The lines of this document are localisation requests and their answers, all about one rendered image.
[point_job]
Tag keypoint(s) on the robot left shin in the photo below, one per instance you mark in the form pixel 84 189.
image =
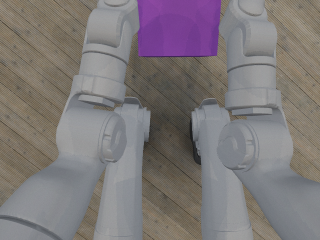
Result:
pixel 128 100

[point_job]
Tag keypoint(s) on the right robot thigh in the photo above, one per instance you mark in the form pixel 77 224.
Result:
pixel 224 214

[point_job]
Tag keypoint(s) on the robot left upper arm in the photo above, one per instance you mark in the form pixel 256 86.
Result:
pixel 51 204

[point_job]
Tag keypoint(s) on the carton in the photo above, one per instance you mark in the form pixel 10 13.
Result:
pixel 178 28

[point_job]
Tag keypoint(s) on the robot left forearm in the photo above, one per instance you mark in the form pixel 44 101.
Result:
pixel 105 56

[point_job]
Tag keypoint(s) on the robot right forearm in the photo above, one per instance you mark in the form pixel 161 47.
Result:
pixel 251 62

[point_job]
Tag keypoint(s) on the robot right upper arm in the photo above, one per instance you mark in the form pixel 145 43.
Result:
pixel 259 153

